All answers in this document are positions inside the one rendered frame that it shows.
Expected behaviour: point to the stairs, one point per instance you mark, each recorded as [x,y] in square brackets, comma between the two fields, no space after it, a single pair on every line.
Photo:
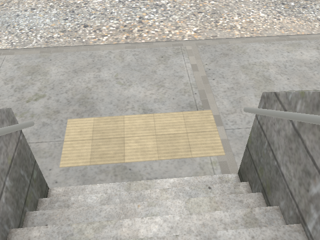
[210,207]

